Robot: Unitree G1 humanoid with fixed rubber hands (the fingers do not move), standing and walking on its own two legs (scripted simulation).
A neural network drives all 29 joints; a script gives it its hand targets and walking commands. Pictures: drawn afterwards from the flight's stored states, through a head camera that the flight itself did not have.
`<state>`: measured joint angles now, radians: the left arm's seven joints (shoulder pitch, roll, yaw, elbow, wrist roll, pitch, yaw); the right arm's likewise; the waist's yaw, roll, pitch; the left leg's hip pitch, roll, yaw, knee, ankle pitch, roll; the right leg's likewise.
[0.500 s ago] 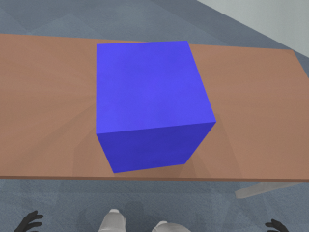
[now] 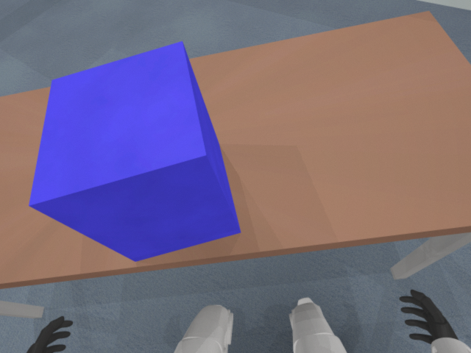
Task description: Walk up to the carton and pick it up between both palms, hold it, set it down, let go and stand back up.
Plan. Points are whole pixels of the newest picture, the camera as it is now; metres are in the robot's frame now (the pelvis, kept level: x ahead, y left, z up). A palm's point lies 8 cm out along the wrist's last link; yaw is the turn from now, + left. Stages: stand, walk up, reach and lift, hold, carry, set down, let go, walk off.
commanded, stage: walk up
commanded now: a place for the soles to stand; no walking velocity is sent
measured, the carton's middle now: (156, 164) +0.41 +0.13 +0.08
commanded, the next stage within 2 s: none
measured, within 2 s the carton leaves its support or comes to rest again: neither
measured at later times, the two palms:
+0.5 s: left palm out of the picture +0.01 +0.49 -0.06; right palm out of the picture +0.00 -0.16 -0.06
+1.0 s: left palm out of the picture -0.14 +0.47 +0.00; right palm out of the picture -0.08 -0.17 -0.03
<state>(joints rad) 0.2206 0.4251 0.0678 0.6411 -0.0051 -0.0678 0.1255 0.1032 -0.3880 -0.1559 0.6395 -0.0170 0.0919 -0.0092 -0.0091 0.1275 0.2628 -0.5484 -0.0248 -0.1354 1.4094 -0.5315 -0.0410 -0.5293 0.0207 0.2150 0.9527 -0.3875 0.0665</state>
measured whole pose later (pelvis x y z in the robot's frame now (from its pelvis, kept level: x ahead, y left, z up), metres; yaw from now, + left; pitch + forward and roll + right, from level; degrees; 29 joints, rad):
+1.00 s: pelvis -0.20 +0.13 +0.05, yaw +3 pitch -3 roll +1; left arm 0.35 0.43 0.07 0.72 0.06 -0.01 0.02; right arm 0.33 -0.39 -0.11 0.64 -0.03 0.03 0.02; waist 0.01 0.04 -0.04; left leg -0.52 -0.10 -0.08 1.17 -0.32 0.00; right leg -0.32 0.03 0.01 0.56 -0.32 -0.11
